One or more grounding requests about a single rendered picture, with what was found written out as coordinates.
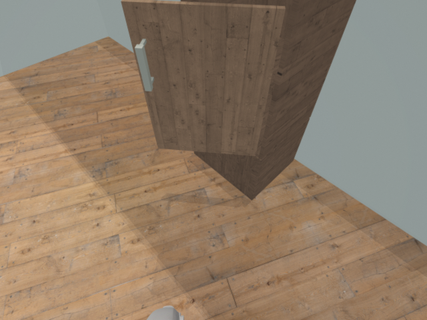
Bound cupboard door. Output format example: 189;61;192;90
121;0;286;156

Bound handle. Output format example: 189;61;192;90
135;39;154;91

